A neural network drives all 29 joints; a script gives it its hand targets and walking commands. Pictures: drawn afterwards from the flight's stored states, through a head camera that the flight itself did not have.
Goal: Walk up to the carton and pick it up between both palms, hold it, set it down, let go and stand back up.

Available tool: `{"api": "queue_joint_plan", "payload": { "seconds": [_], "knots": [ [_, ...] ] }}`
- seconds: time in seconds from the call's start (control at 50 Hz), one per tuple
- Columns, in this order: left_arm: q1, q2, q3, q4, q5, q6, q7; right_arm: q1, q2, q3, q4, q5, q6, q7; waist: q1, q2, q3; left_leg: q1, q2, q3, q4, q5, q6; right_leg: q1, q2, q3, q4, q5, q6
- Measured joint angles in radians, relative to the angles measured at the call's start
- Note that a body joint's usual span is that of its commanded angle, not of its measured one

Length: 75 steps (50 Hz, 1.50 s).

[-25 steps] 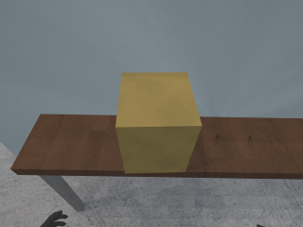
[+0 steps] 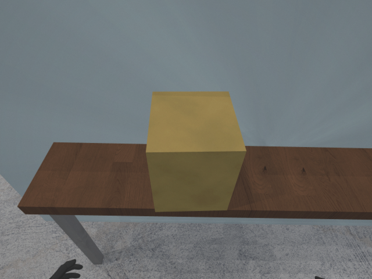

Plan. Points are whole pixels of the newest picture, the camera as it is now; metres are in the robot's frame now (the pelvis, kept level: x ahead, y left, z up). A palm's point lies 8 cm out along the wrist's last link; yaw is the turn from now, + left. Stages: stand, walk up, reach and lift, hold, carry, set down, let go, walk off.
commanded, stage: walk up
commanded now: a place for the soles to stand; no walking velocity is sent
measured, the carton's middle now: (191, 153) +0.45 +0.00 +0.01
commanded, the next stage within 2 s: reach and lift in 0.20 s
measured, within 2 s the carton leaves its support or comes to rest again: neither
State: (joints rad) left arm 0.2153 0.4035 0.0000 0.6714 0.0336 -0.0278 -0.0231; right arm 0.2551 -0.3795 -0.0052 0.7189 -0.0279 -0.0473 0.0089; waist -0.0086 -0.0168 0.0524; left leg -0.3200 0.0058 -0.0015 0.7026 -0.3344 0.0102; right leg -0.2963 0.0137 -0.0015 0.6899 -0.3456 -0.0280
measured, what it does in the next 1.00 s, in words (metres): stands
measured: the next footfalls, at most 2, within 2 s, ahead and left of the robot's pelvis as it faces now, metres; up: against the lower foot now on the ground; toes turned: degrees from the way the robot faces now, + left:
none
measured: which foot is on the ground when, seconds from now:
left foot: down 0.00-1.00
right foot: down 0.00-1.00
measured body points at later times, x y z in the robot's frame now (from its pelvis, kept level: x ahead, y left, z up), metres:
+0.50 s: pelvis +0.01 -0.01 +0.00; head +0.02 +0.01 +0.45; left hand +0.18 +0.26 -0.09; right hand +0.13 -0.31 -0.08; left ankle +0.03 +0.12 -0.72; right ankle +0.02 -0.12 -0.72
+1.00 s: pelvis -0.01 -0.03 +0.02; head -0.04 -0.02 +0.47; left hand +0.18 +0.23 -0.03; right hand +0.19 -0.27 -0.01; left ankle +0.03 +0.12 -0.72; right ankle +0.02 -0.12 -0.72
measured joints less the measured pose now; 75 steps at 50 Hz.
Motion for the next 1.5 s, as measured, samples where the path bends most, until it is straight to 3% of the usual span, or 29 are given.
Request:
{"api": "queue_joint_plan", "payload": {
  "seconds": [0.26,0.36,0.44,0.58,0.66,0.78,0.88,0.98,1.1,1.32,1.5],
  "knots": [
    [0.0,0.001,0.0,0.0,0.0,-0.009,0.0,0.0,0.0,0.0,0.0,0.0,0.0,-0.002,0.005,0.0,0.0,0.003,0.003,0.0,-0.007,-0.002,-0.005,-0.001,0.003,0.0,0.0,-0.006,0.0],
    [-0.056,-0.026,0.0,0.002,0.0,0.228,0.036,-0.063,0.016,-0.068,0.181,-0.055,-0.164,0.054,-0.002,0.0,0.0,-0.014,0.004,0.0,-0.004,-0.002,-0.014,-0.016,0.003,0.0,0.0,-0.004,0.001],
    [-0.06,-0.053,0.0,-0.056,-0.012,0.288,0.045,-0.063,0.017,-0.085,0.186,-0.056,-0.221,0.07,-0.012,-0.005,0.004,-0.01,0.004,0.0,-0.007,-0.003,-0.015,-0.014,0.003,0.0,0.0,-0.004,0.001],
    [-0.059,-0.103,0.0,-0.214,-0.034,0.208,0.062,-0.063,0.025,-0.086,0.149,0.003,-0.268,0.072,-0.013,-0.029,-0.001,0.102,0.005,-0.001,-0.095,0.027,-0.025,0.085,0.003,0.0,-0.062,0.013,0.001],
    [-0.059,-0.111,0.0,-0.214,-0.031,0.193,0.062,-0.063,0.025,-0.085,0.105,0.025,-0.268,0.065,-0.005,-0.035,-0.002,0.173,0.005,-0.001,-0.168,0.062,-0.031,0.144,0.003,0.0,-0.108,0.033,0.001],
    [-0.059,-0.111,0.0,-0.214,-0.018,0.192,0.054,-0.061,0.038,-0.059,0.079,0.037,-0.239,0.042,0.035,-0.039,0.002,0.207,0.003,0.0,-0.249,0.116,-0.032,0.156,0.001,0.0,-0.143,0.063,-0.001],
    [-0.059,-0.111,0.0,-0.215,-0.032,0.169,0.047,-0.049,0.091,-0.043,-0.017,0.041,-0.219,0.023,0.058,-0.039,0.007,0.215,0.002,0.0,-0.269,0.134,-0.028,0.156,0.001,0.0,-0.146,0.072,-0.006],
    [-0.059,-0.111,0.0,-0.214,-0.083,0.135,0.039,-0.044,0.148,-0.038,-0.132,0.042,-0.204,-0.006,0.057,-0.042,0.007,0.216,-0.002,0.0,-0.269,0.14,-0.026,0.157,-0.003,0.0,-0.146,0.078,-0.007],
    [-0.059,-0.111,0.0,-0.227,-0.112,0.122,0.04,-0.041,0.161,-0.038,-0.16,0.045,-0.157,-0.02,0.057,-0.046,0.007,0.219,-0.013,0.0,-0.274,0.145,-0.028,0.167,-0.015,0.0,-0.159,0.083,-0.007],
    [-0.058,-0.129,0.0,-0.316,-0.167,0.025,0.101,-0.037,0.162,-0.038,-0.235,0.118,-0.139,0.038,0.032,-0.046,0.007,0.218,-0.014,0.001,-0.304,0.149,-0.023,0.181,-0.017,0.0,-0.222,0.103,-0.006],
    [0.006,-0.19,0.0,-0.358,-0.172,-0.073,0.104,0.003,0.163,-0.015,-0.329,0.201,-0.191,0.029,0.033,-0.046,0.007,0.227,-0.013,0.001,-0.333,0.149,-0.026,0.182,-0.016,0.0,-0.234,0.094,0.001]
  ]
}}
